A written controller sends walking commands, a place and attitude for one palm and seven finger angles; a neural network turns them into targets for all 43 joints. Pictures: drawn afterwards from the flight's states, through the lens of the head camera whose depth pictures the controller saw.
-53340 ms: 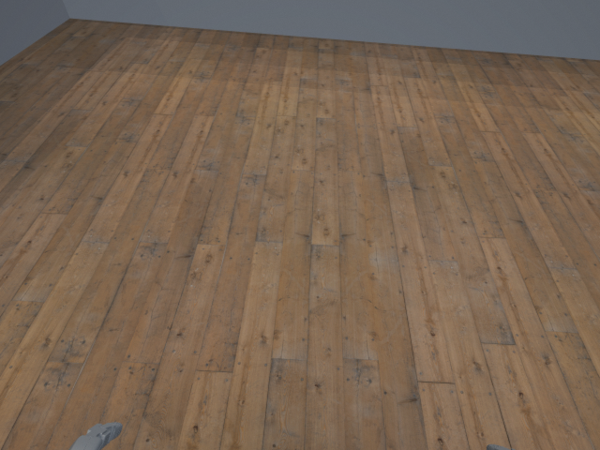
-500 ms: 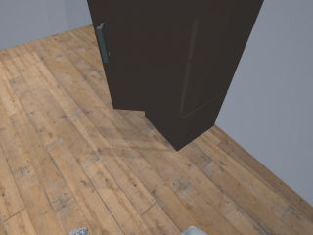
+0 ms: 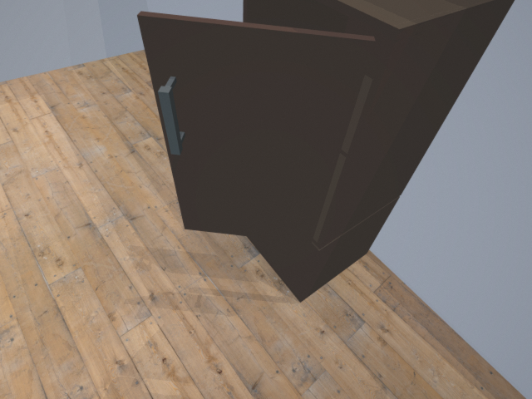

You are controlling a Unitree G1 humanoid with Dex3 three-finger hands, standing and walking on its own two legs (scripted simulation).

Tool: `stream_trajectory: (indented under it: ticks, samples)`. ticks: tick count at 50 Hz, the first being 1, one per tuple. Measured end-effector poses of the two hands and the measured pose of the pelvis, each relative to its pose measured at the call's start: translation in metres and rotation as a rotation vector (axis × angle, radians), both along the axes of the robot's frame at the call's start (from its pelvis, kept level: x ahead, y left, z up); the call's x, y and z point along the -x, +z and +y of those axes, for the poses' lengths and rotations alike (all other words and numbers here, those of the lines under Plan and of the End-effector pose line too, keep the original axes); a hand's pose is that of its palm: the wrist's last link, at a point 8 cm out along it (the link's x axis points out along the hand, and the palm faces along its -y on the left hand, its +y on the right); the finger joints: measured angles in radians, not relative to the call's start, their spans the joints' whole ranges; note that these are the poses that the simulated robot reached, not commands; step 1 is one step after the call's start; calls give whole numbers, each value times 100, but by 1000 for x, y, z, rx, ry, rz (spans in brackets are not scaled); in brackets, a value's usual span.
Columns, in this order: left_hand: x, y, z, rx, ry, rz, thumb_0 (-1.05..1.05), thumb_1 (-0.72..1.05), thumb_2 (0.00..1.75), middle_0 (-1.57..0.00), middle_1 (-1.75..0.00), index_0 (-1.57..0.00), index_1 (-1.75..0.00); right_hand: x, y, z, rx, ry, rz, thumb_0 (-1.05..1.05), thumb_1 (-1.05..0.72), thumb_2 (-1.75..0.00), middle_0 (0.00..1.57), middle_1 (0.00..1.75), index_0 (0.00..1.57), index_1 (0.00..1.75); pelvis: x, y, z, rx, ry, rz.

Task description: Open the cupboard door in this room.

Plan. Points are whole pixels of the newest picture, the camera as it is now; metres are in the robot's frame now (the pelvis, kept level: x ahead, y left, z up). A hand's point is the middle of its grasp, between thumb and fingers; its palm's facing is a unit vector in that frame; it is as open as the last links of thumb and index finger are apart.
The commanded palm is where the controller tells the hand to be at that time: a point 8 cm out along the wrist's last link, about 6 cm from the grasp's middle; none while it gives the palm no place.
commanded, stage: come to a stop and stand still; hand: left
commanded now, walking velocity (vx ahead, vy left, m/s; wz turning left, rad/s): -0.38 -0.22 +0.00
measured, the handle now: (174, 117) +0.57 +0.23 +0.09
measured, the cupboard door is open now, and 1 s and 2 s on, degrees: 48 48 48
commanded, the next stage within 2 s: look again from close up in 1.86 s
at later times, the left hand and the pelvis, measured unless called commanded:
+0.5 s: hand out of the picture +0.10 +0.15 -0.15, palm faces -0.01 -0.97 -0.26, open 7.4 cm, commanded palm none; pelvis +0.03 -0.04 +0.01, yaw -1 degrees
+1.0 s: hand out of the picture +0.03 +0.19 -0.16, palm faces -0.02 -0.96 -0.29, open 7.4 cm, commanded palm none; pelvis +0.02 -0.01 +0.00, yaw -2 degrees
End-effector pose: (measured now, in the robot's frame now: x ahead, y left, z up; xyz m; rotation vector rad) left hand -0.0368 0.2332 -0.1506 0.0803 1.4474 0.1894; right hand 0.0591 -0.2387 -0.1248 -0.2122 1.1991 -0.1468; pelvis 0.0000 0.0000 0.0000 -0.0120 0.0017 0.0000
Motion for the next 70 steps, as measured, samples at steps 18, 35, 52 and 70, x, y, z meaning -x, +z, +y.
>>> stream_trajectory:
  ticks: [18, 35, 52, 70]
  samples:
    - [-134, 24, -6, -79, -100, -185, 0, 91, 90, -20, -30, -20, -30, -26, -4, -28, 10, -73, 65, 0, -91, -90, 20, 30, 21, 30, -27, 7, -23, 8, -20, 3]
    - [-110, 12, -34, -25, -87, -169, 0, 90, 90, -20, -30, -20, -30, 4, -2, -41, 6, -67, 124, 0, -91, -90, 20, 30, 20, 29, -22, 6, -32, -11, 0, 9]
    - [-68, 32, 5, -133, -125, -64, 0, 91, 90, -20, -30, -20, -30, -9, -19, -5, -81, -26, 0, 0, -94, -90, 20, 30, 20, 29, -20, 4, -14, -33, -40, -10]
    - [-116, 30, -42, -86, -176, -141, 0, 91, 90, -20, -30, -20, -30, 16, -13, -54, -35, -56, 113, 1, -91, -90, 20, 30, 20, 29, -27, 10, -48, -36, -40, -4]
